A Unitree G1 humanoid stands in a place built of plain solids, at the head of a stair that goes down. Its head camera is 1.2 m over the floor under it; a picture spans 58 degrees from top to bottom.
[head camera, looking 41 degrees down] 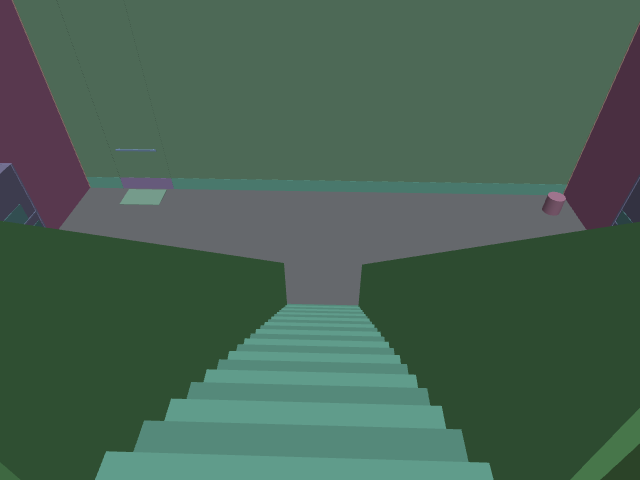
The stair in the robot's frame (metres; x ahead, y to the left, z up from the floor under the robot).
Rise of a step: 0.20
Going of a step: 0.20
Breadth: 1.20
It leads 2 degrees to the right of straight ahead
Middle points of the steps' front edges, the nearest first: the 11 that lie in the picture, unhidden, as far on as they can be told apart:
0.58 0.08 -0.20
0.78 0.07 -0.40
0.98 0.06 -0.60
1.18 0.06 -0.80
1.38 0.05 -1.00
1.58 0.05 -1.20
1.78 0.04 -1.40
1.98 0.04 -1.59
2.18 0.03 -1.79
2.38 0.02 -1.99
2.58 0.02 -2.19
